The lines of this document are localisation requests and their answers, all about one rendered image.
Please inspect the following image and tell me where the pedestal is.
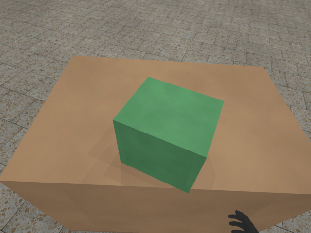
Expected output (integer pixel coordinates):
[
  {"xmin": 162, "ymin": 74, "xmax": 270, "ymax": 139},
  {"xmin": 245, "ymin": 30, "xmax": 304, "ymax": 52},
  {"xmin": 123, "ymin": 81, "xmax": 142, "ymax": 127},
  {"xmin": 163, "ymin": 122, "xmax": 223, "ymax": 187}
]
[{"xmin": 0, "ymin": 55, "xmax": 311, "ymax": 233}]

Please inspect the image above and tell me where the robot right hand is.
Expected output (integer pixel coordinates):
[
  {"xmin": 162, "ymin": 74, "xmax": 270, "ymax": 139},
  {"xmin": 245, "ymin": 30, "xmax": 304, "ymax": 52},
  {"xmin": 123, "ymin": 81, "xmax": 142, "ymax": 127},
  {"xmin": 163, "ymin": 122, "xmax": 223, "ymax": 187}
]
[{"xmin": 228, "ymin": 210, "xmax": 259, "ymax": 233}]

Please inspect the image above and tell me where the carton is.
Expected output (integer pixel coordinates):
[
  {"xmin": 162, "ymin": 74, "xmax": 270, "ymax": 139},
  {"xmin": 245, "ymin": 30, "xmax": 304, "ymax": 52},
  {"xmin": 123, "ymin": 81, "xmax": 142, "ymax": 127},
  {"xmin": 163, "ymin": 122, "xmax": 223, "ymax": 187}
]
[{"xmin": 113, "ymin": 77, "xmax": 224, "ymax": 193}]

